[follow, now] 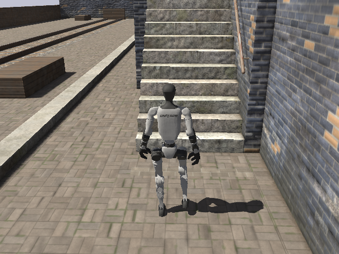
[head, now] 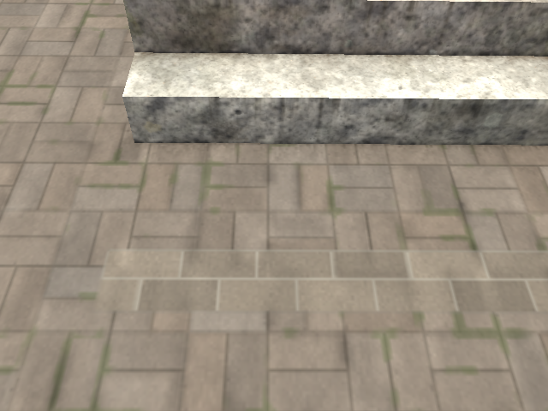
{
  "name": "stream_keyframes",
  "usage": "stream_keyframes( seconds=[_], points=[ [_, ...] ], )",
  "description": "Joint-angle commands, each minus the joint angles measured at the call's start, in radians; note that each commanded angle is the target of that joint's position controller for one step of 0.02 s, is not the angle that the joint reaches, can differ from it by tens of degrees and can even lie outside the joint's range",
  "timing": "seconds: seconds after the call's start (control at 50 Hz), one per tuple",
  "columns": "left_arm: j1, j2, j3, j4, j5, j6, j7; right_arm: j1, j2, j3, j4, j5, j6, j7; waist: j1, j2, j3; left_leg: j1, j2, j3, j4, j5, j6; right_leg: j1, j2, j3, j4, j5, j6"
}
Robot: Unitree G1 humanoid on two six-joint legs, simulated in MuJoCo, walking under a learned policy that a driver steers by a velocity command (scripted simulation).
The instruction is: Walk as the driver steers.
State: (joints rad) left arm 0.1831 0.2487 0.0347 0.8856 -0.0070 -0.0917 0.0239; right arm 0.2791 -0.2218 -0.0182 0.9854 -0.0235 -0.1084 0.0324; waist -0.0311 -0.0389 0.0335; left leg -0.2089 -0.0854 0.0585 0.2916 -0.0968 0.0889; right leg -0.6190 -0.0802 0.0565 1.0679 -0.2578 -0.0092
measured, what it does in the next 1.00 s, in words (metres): walks ahead: right foot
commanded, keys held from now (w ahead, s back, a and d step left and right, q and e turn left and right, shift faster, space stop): no key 1.00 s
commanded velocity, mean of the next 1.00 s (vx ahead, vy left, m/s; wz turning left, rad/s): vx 0.05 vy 0.00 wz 0.00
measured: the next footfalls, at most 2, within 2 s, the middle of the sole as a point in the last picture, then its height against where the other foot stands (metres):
right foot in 0.20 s outside the picture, level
left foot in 1.82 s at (243, 374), level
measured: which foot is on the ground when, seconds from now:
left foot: down 0.00-1.00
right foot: up 0.00-0.18, down 0.20-1.00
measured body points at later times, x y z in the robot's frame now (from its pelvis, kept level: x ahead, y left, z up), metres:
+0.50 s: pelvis +0.10 -0.04 -0.01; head +0.12 -0.05 +0.44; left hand +0.20 +0.20 -0.15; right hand +0.13 -0.29 -0.17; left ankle +0.04 +0.07 -0.74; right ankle +0.16 -0.14 -0.74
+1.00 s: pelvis +0.09 -0.04 -0.01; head +0.11 -0.04 +0.44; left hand +0.17 +0.20 -0.16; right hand +0.07 -0.27 -0.17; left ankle +0.04 +0.08 -0.74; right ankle +0.16 -0.14 -0.74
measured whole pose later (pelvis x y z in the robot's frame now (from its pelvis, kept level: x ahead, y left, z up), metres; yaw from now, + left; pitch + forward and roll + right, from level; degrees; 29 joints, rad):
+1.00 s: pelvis +0.09 -0.04 -0.01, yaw +0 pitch -1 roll +0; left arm 0.15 0.18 0.05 1.05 0.00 0.01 0.04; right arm 0.33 -0.16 0.00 1.12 -0.01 -0.02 -0.04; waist -0.01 -0.01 0.04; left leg -0.13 0.00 0.02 0.52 -0.37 0.00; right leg -0.32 0.02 -0.01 0.53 -0.18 -0.03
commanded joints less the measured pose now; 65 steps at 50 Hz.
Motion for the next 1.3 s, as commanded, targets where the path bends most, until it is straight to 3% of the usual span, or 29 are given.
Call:
stream_keyframes(
  seconds=[0.02, 0.08, 0.14, 0.18, 0.2, 0.22, 0.24, 0.26, 0.32, 0.36, 0.44, 0.74, 1.02, 1.06, 1.1, 1.12, 1.14, 1.16, 1.18, 1.22, 1.24, 1.28, 1.3],
  points=[
    [0.124, 0.003, -0.002, -0.005, 0.014, 0.019, 0.008, -0.083, -0.130, -0.016, -0.061, -0.001, -0.008, -0.022, 0.075, 0.099, -0.080, -0.125, 0.235, -0.066, -0.076, 0.634, 0.156, 0.207, -0.004, -0.027, -0.212, 0.148, 0.024],
    [0.032, 0.025, 0.000, -0.020, 0.007, 0.034, 0.005, -0.027, -0.160, -0.022, -0.034, 0.012, 0.010, -0.032, 0.032, 0.104, -0.100, -0.066, 0.254, -0.090, -0.059, 0.488, 0.143, 0.241, 0.015, -0.026, -0.358, 0.228, 0.032],
    [-0.019, 0.055, 0.009, -0.034, 0.010, 0.038, 0.004, -0.025, -0.152, -0.020, -0.016, 0.022, 0.026, -0.035, 0.025, 0.112, -0.083, -0.027, 0.278, -0.140, -0.014, 0.325, 0.129, 0.271, 0.027, -0.019, -0.475, 0.188, 0.015],
    [0.015, 0.074, 0.022, -0.013, 0.021, 0.033, 0.004, -0.026, -0.122, -0.011, -0.010, 0.039, 0.033, -0.039, 0.048, 0.084, -0.088, -0.021, 0.229, -0.149, 0.075, 0.180, 0.076, 0.374, 0.042, -0.032, -0.641, 0.268, -0.017],
    [0.050, 0.119, 0.034, -0.005, 0.028, 0.031, 0.010, 0.025, -0.097, -0.003, 0.000, 0.028, 0.029, -0.041, 0.037, 0.031, -0.114, -0.048, 0.178, -0.131, 0.142, 0.080, 0.030, 0.473, -0.032, 0.039, -0.660, 0.511, -0.040],
    [0.049, 0.170, 0.042, -0.006, 0.025, 0.040, 0.015, 0.147, -0.065, 0.003, 0.023, 0.006, 0.023, -0.039, -0.037, -0.088, -0.155, -0.142, 0.096, -0.083, 0.201, -0.174, -0.011, 0.601, -0.123, 0.119, -0.607, 0.680, -0.113],
    [0.047, 0.098, 0.026, 0.008, 0.022, 0.048, 0.012, 0.172, -0.016, 0.016, 0.037, 0.011, 0.031, -0.047, -0.036, -0.164, -0.185, -0.154, 0.081, -0.046, 0.238, -0.286, -0.047, 0.581, -0.165, 0.167, -0.631, 0.540, -0.190],
    [0.034, 0.050, 0.017, 0.009, 0.018, 0.048, 0.003, 0.113, -0.048, 0.012, 0.027, 0.015, 0.047, -0.056, -0.013, -0.126, -0.152, -0.134, 0.088, -0.047, 0.237, -0.273, -0.063, 0.511, -0.151, 0.203, -0.669, 0.358, -0.192],
    [-0.066, 0.055, 0.017, -0.013, 0.013, 0.043, -0.006, 0.069, -0.085, 0.002, 0.036, 0.010, 0.090, -0.068, -0.025, -0.060, -0.082, -0.069, 0.103, -0.055, 0.175, -0.204, -0.076, 0.378, -0.052, 0.116, -0.674, 0.174, -0.114],
    [-0.048, 0.066, 0.022, 0.003, 0.006, 0.039, -0.006, 0.074, -0.085, 0.002, 0.054, 0.012, 0.093, -0.067, -0.013, -0.018, -0.071, -0.057, 0.104, -0.059, 0.160, -0.164, -0.068, 0.390, -0.010, 0.063, -0.633, 0.258, -0.088],
    [-0.012, 0.058, 0.026, 0.034, 0.001, 0.041, -0.002, 0.061, -0.078, 0.003, 0.073, 0.019, 0.084, -0.064, 0.010, 0.024, -0.104, -0.051, 0.112, -0.065, 0.163, -0.079, -0.069, 0.471, 0.005, 0.034, -0.568, 0.442, -0.103],
    [-0.039, 0.037, 0.034, 0.092, 0.002, 0.084, 0.008, 0.091, -0.045, 0.004, 0.117, 0.018, 0.092, -0.077, 0.020, 0.038, -0.013, -0.080, 0.116, -0.063, 0.132, -0.158, -0.068, 0.446, 0.039, 0.004, -0.591, 0.233, -0.079],
    [-0.035, 0.025, 0.028, 0.141, 0.004, 0.092, 0.015, 0.140, -0.016, 0.001, 0.126, 0.018, 0.080, -0.079, 0.028, 0.043, 0.028, -0.114, 0.116, -0.066, 0.090, -0.239, -0.061, 0.441, 0.048, 0.003, -0.623, 0.113, -0.060],
    [-0.007, 0.028, 0.030, 0.161, -0.001, 0.093, 0.016, 0.174, -0.028, -0.006, 0.137, 0.025, 0.082, -0.081, 0.025, 0.062, 0.027, -0.118, 0.114, -0.074, 0.072, -0.449, -0.034, 0.416, 0.084, -0.031, -0.602, -0.159, -0.061],
    [-0.031, 0.037, 0.035, 0.153, -0.008, 0.080, 0.014, 0.186, -0.064, -0.020, 0.117, 0.036, 0.078, -0.085, 0.004, 0.093, 0.090, -0.129, 0.170, -0.164, 0.018, -0.666, 0.030, 0.292, 0.112, -0.058, -0.536, -0.351, -0.065],
    [-0.073, 0.021, 0.031, 0.133, -0.013, 0.063, 0.008, 0.220, -0.092, -0.029, 0.116, 0.042, 0.068, -0.085, -0.019, 0.137, 0.117, -0.089, 0.245, -0.270, -0.046, -0.726, 0.073, 0.212, 0.120, -0.078, -0.464, -0.299, -0.059],
    [-0.109, -0.002, 0.026, 0.118, -0.020, 0.043, -0.002, 0.216, -0.134, -0.045, 0.112, 0.048, 0.056, -0.084, -0.024, 0.208, 0.150, -0.043, 0.353, -0.408, -0.125, -0.729, 0.122, 0.133, 0.121, -0.118, -0.348, -0.156, -0.054],
    [-0.126, 0.002, 0.025, 0.107, -0.019, 0.028, -0.011, 0.191, -0.151, -0.054, 0.103, 0.046, 0.046, -0.083, -0.021, 0.219, 0.181, -0.021, 0.427, -0.481, -0.147, -0.676, 0.157, 0.064, 0.073, -0.088, -0.270, -0.116, -0.064],
    [-0.129, 0.007, 0.026, 0.101, -0.021, 0.015, -0.018, 0.184, -0.134, -0.053, 0.096, 0.041, 0.035, -0.080, -0.016, 0.203, 0.187, 0.025, 0.445, -0.490, -0.140, -0.589, 0.163, 0.005, 0.044, -0.068, -0.230, -0.153, -0.074],
    [-0.130, 0.014, 0.027, 0.092, -0.033, -0.002, -0.028, 0.173, -0.109, -0.050, 0.084, 0.048, 0.025, -0.067, -0.005, 0.168, 0.177, 0.099, 0.406, -0.407, -0.102, -0.436, 0.126, -0.003, 0.023, -0.073, -0.318, -0.192, -0.086],
    [-0.116, 0.011, 0.028, 0.097, -0.035, -0.009, -0.031, 0.159, -0.112, -0.051, 0.079, 0.053, 0.027, -0.061, 0.010, 0.160, 0.162, 0.076, 0.366, -0.338, -0.079, -0.381, 0.100, 0.090, 0.040, -0.107, -0.413, -0.156, -0.085],
    [0.036, 0.018, 0.044, 0.163, -0.031, -0.006, -0.034, 0.137, -0.128, -0.053, 0.067, 0.052, 0.035, -0.053, 0.075, 0.153, 0.092, -0.074, 0.277, -0.223, 0.023, -0.242, 0.062, 0.429, 0.129, -0.190, -0.529, -0.014, -0.067],
    [0.158, 0.043, 0.061, 0.199, -0.031, -0.001, -0.033, 0.118, -0.132, -0.052, 0.058, 0.050, 0.033, -0.052, 0.132, 0.137, 0.037, -0.136, 0.242, -0.176, 0.137, -0.083, 0.041, 0.582, 0.133, -0.165, -0.540, 0.009, -0.073]
  ],
)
